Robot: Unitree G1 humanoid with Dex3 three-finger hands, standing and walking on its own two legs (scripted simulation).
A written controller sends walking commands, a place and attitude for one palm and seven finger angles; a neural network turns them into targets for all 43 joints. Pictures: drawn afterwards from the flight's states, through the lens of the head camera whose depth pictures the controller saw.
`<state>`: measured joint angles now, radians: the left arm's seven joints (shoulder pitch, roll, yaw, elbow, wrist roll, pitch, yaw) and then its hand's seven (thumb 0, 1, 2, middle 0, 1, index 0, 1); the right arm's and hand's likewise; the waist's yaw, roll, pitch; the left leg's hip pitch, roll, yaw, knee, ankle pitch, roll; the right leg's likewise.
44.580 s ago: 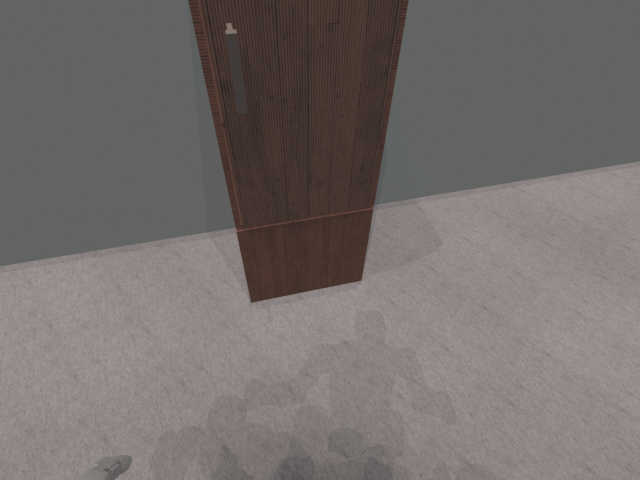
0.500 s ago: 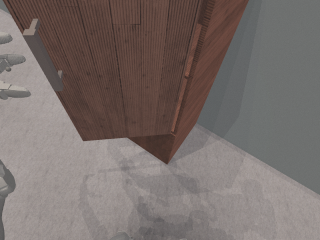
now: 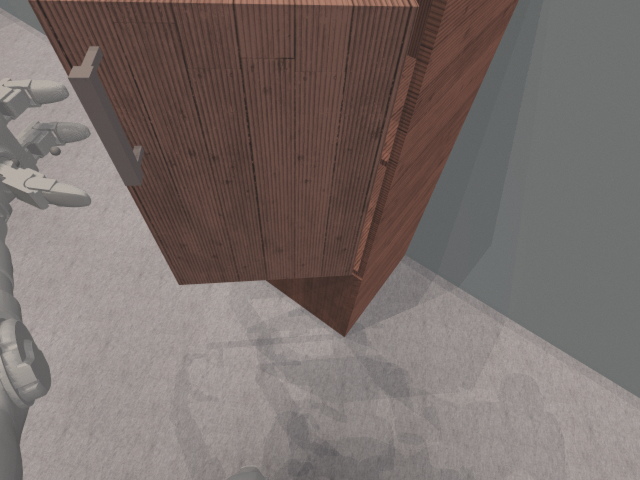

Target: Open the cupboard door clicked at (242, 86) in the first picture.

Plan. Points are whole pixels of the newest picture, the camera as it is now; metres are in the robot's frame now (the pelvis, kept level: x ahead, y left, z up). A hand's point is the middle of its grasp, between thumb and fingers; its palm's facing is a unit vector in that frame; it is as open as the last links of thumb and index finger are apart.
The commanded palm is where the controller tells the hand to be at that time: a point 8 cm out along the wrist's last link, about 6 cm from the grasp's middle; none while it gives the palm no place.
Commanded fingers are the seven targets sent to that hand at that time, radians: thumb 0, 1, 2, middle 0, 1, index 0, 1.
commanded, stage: slide the fingers in behind the handle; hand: left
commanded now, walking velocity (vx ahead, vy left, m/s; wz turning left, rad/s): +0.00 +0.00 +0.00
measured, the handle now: (115, 122) +0.50 +0.24 +0.15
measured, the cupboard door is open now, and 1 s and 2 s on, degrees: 42 42 41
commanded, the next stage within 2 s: close the thumb around the handle in 1.34 s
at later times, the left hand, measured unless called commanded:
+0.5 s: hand (88, 146) +0.46 +0.26 +0.15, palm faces +0.07 -1.00 +0.02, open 14.0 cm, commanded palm +0.43 +0.31 +0.15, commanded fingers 0.00 -0.50 0.30 -0.30 -1.20 -0.30 -1.20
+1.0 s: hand (114, 148) +0.46 +0.23 +0.15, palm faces +0.07 -1.00 +0.02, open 14.0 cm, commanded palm +0.43 +0.29 +0.15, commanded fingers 0.00 -0.50 0.30 -0.30 -1.20 -0.30 -1.20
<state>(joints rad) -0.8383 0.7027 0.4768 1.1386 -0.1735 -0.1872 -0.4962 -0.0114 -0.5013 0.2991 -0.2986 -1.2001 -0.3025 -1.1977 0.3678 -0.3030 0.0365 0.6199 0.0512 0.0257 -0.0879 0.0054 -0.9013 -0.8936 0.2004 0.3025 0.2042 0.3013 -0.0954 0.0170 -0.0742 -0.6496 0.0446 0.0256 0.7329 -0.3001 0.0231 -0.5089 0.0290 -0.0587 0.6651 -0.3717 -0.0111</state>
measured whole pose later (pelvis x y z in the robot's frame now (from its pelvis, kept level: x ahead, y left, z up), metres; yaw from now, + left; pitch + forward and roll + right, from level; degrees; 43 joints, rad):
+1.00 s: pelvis +0.00 +0.00 +0.00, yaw +0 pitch +10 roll -2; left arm -0.83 0.54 0.41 1.07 -0.16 -0.18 -0.30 -0.01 -0.50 0.30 -0.30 -1.20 -0.30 -1.20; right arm 0.36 -0.28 0.04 0.64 0.05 0.01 -0.07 0.01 -0.90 -0.89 0.20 0.30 0.20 0.30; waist -0.10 0.02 -0.06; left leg -0.60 0.04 0.04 0.71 -0.29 0.02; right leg -0.47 0.03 -0.05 0.66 -0.37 -0.01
